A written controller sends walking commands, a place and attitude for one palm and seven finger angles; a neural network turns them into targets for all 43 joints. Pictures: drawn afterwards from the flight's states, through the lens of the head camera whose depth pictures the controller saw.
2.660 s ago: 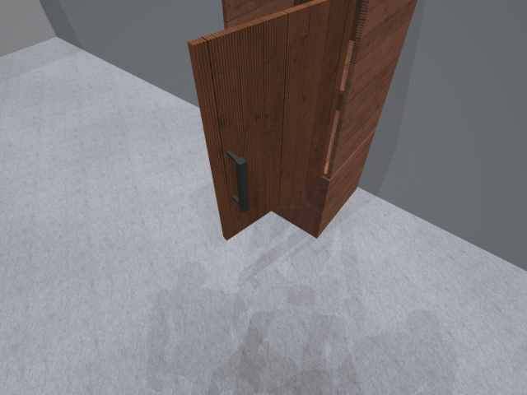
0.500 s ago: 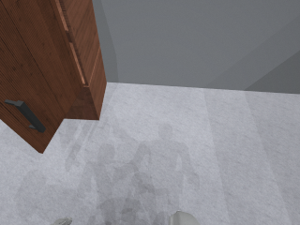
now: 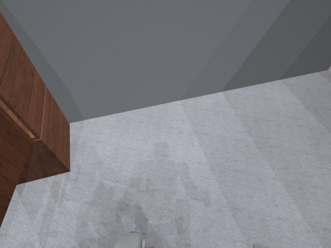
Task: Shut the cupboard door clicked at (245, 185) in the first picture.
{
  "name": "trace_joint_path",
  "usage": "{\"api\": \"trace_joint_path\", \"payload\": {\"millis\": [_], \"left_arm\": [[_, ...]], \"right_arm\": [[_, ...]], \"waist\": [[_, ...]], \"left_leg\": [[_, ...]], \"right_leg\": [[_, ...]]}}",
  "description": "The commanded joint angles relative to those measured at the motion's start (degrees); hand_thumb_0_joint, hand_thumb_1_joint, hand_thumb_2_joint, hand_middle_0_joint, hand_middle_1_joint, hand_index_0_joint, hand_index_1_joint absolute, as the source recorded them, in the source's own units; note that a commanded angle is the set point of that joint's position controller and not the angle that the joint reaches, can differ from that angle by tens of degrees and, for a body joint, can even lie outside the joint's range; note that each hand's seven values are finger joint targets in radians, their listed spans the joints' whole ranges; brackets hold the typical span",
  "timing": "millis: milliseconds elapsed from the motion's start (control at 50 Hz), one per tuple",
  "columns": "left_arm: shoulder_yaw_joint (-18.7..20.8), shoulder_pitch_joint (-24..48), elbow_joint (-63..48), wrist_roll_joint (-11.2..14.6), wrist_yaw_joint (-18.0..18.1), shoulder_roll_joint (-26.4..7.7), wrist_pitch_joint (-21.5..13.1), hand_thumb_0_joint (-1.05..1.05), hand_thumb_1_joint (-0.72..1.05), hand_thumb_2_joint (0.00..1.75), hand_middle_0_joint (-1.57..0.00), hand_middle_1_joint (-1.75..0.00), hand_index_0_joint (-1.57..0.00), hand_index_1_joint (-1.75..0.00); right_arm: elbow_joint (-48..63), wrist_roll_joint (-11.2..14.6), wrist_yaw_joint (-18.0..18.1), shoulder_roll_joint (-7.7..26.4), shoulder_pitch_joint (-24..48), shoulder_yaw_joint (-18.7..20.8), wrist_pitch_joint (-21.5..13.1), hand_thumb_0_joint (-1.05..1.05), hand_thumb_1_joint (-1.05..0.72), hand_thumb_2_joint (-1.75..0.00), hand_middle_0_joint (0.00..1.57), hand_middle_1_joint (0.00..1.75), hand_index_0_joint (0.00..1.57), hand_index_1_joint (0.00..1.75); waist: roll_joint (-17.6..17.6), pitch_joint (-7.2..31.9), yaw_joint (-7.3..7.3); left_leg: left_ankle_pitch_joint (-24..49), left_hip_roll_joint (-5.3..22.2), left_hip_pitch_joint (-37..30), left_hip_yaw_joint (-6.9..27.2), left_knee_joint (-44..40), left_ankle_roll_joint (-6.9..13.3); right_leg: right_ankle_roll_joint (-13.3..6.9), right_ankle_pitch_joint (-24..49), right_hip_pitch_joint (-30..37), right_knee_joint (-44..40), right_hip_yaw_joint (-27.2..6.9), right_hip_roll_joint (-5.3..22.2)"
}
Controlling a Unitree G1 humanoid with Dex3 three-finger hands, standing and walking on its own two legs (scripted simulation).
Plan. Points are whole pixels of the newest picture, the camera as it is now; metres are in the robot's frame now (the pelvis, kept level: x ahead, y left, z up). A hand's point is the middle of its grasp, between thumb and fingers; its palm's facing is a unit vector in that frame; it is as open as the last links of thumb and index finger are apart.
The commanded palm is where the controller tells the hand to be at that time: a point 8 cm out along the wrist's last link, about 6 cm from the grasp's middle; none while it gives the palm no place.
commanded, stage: walk to a spot facing it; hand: left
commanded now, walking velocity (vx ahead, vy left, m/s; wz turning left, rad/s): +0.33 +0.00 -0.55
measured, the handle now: out of the picture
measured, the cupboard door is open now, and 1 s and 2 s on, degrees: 78 78 78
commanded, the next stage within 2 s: turn to face it in 0.96 s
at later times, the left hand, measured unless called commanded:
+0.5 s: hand (148, 155) +0.41 +0.10 -0.16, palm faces -0.40 -0.89 -0.22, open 7.4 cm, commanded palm none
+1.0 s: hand (162, 161) +0.41 +0.05 -0.18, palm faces -0.28 -0.95 -0.17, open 7.3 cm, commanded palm none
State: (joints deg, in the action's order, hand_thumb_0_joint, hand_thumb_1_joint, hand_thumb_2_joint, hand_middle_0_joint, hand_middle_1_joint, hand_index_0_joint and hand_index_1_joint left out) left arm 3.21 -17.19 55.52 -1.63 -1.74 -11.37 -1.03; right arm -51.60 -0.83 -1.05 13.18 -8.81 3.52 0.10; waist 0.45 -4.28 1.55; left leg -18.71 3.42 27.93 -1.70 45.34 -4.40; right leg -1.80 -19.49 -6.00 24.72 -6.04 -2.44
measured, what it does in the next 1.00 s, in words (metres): walks ahead, turning right: left foot, then right foot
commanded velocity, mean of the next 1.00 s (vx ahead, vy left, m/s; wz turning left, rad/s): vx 0.35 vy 0.00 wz -0.25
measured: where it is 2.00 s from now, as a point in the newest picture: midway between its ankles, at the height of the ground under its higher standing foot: (209, 183)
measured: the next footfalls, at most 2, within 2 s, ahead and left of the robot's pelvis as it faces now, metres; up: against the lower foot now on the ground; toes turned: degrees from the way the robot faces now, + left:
left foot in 0.08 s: +0.14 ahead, +0.14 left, +0.00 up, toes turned +0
right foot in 0.52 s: +0.30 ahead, -0.16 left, +0.00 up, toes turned -26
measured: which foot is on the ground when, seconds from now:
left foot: up 0.00-0.06, down 0.08-0.52, up 0.54-1.00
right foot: down 0.00-0.06, up 0.08-0.50, down 0.52-1.00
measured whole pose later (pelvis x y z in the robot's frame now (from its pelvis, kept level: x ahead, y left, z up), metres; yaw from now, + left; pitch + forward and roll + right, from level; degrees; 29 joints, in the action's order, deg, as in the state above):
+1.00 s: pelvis +0.41 -0.13 -0.01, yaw -22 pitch +0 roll +0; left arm 1.4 -23.1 64.5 -1.0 0.2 -8.7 -4.8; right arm -57.0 -0.8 -1.6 9.7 -4.1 2.5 -1.3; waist 0.6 -3.4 2.6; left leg -11.1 4.8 30.4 -5.0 40.2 -1.0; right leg -4.7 -21.3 3.7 17.2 4.6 -4.1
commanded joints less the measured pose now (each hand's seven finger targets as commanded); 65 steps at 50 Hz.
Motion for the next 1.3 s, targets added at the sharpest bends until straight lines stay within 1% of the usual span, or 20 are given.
{"api": "trace_joint_path", "payload": {"millis": [0,20,40,60,120,200,400,440,480,500,520,580,620,920,1000,1020,1040,1060,1160,1280], "left_arm": [[4.1,4.5,-4.5,0.4,1.1,-12.2,-1.2,0.0,0.9,0.9,-0.2,-0.3,-0.2,-0.3],[3.7,5.5,-4.8,0.4,1.0,-9.8,-1.3,0.0,0.9,0.9,-0.2,-0.3,-0.2,-0.3],[3.1,3.2,-5.6,1.2,0.4,-5.8,-1.0,0.0,0.9,0.9,-0.2,-0.3,-0.2,-0.3],[2.4,4.9,-7.6,1.1,0.0,-5.0,-1.5,0.0,0.9,0.9,-0.2,-0.3,-0.2,-0.3],[2.8,7.0,-5.7,-0.2,-1.2,-5.8,-1.4,0.0,0.9,0.9,-0.2,-0.3,-0.2,-0.3],[1.8,6.8,-5.5,-0.4,-2.0,-2.5,0.8,0.0,0.9,0.9,-0.2,-0.3,-0.2,-0.3],[0.7,18.7,-8.3,-0.2,-1.9,-1.9,0.7,0.0,0.9,0.9,-0.2,-0.3,-0.2,-0.3],[0.9,12.9,-6.5,-0.1,-1.4,-3.7,0.1,0.0,0.9,0.9,-0.2,-0.3,-0.2,-0.3],[2.8,-6.1,-0.6,-0.3,-0.4,-9.6,-1.2,0.0,0.9,0.9,-0.2,-0.3,-0.2,-0.3],[4.6,-14.2,1.4,0.0,0.7,-16.3,-1.6,0.0,0.9,0.9,-0.2,-0.3,-0.2,-0.3],[4.7,-12.1,1.2,1.3,1.4,-17.8,-1.4,0.0,0.9,0.9,-0.2,-0.3,-0.2,-0.3],[1.8,0.5,-1.7,1.4,2.0,-9.4,-2.0,0.0,0.9,0.9,-0.2,-0.3,-0.2,-0.3],[1.3,3.8,-1.7,0.8,2.1,-7.4,-2.9,0.0,0.9,0.9,-0.2,-0.3,-0.2,-0.3],[-0.2,-8.7,7.1,0.6,2.7,-4.8,-4.8,0.0,0.9,0.9,-0.2,-0.3,-0.2,-0.3],[0.0,-7.7,7.7,1.0,3.1,-6.0,-4.7,0.0,0.9,0.9,-0.2,-0.3,-0.2,-0.3],[0.0,-7.8,7.1,1.3,2.9,-5.0,-4.6,0.0,0.9,0.9,-0.2,-0.3,-0.2,-0.3],[-0.6,-10.5,6.0,2.1,2.6,-1.5,-4.6,0.0,0.9,0.9,-0.2,-0.3,-0.2,-0.3],[-0.8,-6.1,4.0,1.5,3.1,-1.7,-5.0,0.0,0.9,0.9,-0.2,-0.3,-0.2,-0.3],[-0.7,-4.6,4.3,0.1,2.3,1.7,-1.0,0.0,0.9,0.9,-0.2,-0.3,-0.2,-0.3],[0.6,0.6,0.3,0.3,2.4,-0.4,1.2,0.0,0.9,0.9,-0.2,-0.3,-0.2,-0.3]], "right_arm": [[4.2,0.1,1.2,5.4,-3.3,1.2,-3.3,0.0,-0.9,-0.9,0.2,0.3,0.2,0.3],[1.5,-0.1,1.9,7.9,-11.1,1.8,-3.7,0.0,-0.9,-0.9,0.2,0.3,0.2,0.3],[-0.2,-1.5,2.7,14.7,-19.3,3.3,-4.3,0.0,-0.9,-0.9,0.2,0.3,0.2,0.3],[-0.3,-1.9,3.0,16.6,-24.2,2.9,-4.0,0.0,-0.9,-0.9,0.2,0.3,0.2,0.3],[2.7,-1.3,2.8,8.5,-11.4,0.5,-4.1,0.0,-0.9,-0.9,0.2,0.3,0.2,0.3],[0.6,-0.7,2.9,5.8,-12.0,-0.4,-5.0,0.0,-0.9,-0.9,0.2,0.3,0.2,0.3],[-4.7,-1.3,2.3,6.5,-18.3,-0.4,-4.0,0.0,-0.9,-0.9,0.2,0.3,0.2,0.3],[-5.3,-1.1,2.2,7.6,-17.4,-0.3,-3.8,0.0,-0.9,-0.9,0.2,0.3,0.2,0.3],[-4.4,0.2,1.5,7.1,-14.2,-0.5,-3.9,0.0,-0.9,-0.9,0.2,0.3,0.2,0.3],[-2.2,1.3,1.5,3.1,-14.0,-1.1,-4.3,0.0,-0.9,-0.9,0.2,0.3,0.2,0.3],[-1.0,1.1,1.7,4.5,-10.4,-0.5,-4.0,0.0,-0.9,-0.9,0.2,0.3,0.2,0.3],[-3.7,-0.1,1.8,2.7,-8.4,-0.3,-3.1,0.0,-0.9,-0.9,0.2,0.3,0.2,0.3],[-6.5,-0.7,1.5,0.4,-14.1,-0.5,-1.8,0.0,-0.9,-0.9,0.2,0.3,0.2,0.3],[-0.9,0.0,-0.5,-0.7,8.2,-0.6,-2.7,0.0,-0.9,-0.9,0.2,0.3,0.2,0.3],[-5.7,-0.6,1.1,1.6,-5.5,-0.2,-3.7,0.0,-0.9,-0.9,0.2,0.3,0.2,0.3],[-8.1,-1.1,1.6,5.6,-14.3,0.6,-3.9,0.0,-0.9,-0.9,0.2,0.3,0.2,0.3],[-9.4,-1.8,2.2,11.1,-20.8,1.8,-3.9,0.0,-0.9,-0.9,0.2,0.3,0.2,0.3],[-9.7,-0.5,2.1,10.7,-22.1,1.4,-2.9,0.0,-0.9,-0.9,0.2,0.3,0.2,0.3],[-6.0,-0.3,3.0,3.1,-7.0,-1.0,-3.9,0.0,-0.9,-0.9,0.2,0.3,0.2,0.3],[-4.5,-0.5,2.2,6.0,-5.4,0.5,-1.4,0.0,-0.9,-0.9,0.2,0.3,0.2,0.3]], "waist": [[6.8,1.5,-4.27],[0.2,5.1,-7.64],[-17.0,11.1,-10.26],[-18.6,11.8,-10.88],[-9.7,1.5,-4.4],[-8.4,2.0,-2.16],[-7.2,-1.6,-4.09],[-6.9,2.5,-1.06],[1.6,12.8,8.12],[15.8,20.9,10.1],[14.2,19.0,8.59],[2.7,5.5,0.97],[4.7,4.4,-2.97],[4.0,-1.8,0.64],[4.5,5.9,-6.43],[0.2,11.4,-9.54],[-12.3,18.6,-9.92],[-7.2,15.6,-9.44],[-4.4,3.7,-0.51],[-8.3,3.1,-0.45]], "left_leg": [[5.2,-2.7,-15.6,-2.1,-14.5,1.0],[4.1,-0.8,-28.2,-0.2,-19.4,1.8],[-7.4,15.2,-40.2,20.0,-24.5,7.0],[-11.8,26.8,-39.7,35.5,-32.1,12.8],[-4.9,21.1,-22.9,20.3,-33.3,11.4],[14.3,15.5,-23.1,1.2,-32.7,9.8],[28.8,16.4,-25.4,-9.3,-30.5,9.5],[43.2,16.5,-26.4,-10.9,-21.1,8.6],[36.5,10.8,-11.0,-14.1,3.8,4.8],[-11.8,0.4,6.8,-13.2,24.5,1.7],[-16.2,0.5,12.5,-3.4,33.9,2.5],[-1.2,6.3,7.8,1.6,29.5,2.2],[1.8,6.2,2.7,0.4,23.0,1.8],[7.3,1.9,8.5,-3.4,-4.4,3.5],[11.9,-4.2,-16.9,-8.2,-16.2,6.8],[22.3,3.4,-33.5,0.3,-15.5,10.1],[37.2,21.2,-45.7,20.6,-16.2,18.8],[46.0,24.1,-38.2,22.3,-21.4,20.9],[37.1,12.7,-13.4,8.4,-27.7,15.1],[19.3,9.2,-5.6,8.5,-28.5,13.9]], "right_leg": [[-7.6,9.1,-10.0,-2.4,-12.3,10.8],[-5.4,10.8,-15.5,7.3,-9.1,6.8],[-1.9,-4.0,-27.7,25.8,-1.1,-1.4],[-0.4,-15.3,-34.5,41.3,2.8,-2.3],[0.4,-1.6,-35.3,51.9,2.6,6.8],[2.2,5.2,-34.1,44.2,5.6,7.9],[-0.8,7.8,-24.0,16.0,13.0,5.4],[-2.7,4.9,-13.8,12.5,14.9,2.8],[-6.1,7.0,16.2,6.2,9.2,6.1],[-13.4,14.2,31.2,0.5,-19.5,24.5],[-15.2,21.3,27.3,-5.1,-26.7,28.3],[-10.5,22.6,3.2,-7.9,-8.8,20.6],[-8.9,21.2,-3.4,-10.5,-1.9,16.6],[-8.2,39.9,10.5,-10.0,0.5,16.3],[-4.2,60.2,6.1,9.4,5.8,13.0],[-2.0,44.6,-6.2,21.8,6.8,9.7],[0.0,5.4,-20.6,42.5,10.6,2.2],[-0.9,-13.0,-22.1,51.0,7.0,1.4],[3.3,-3.2,-20.2,39.5,6.3,8.1],[5.0,2.2,-14.2,24.2,9.6,5.6]]}}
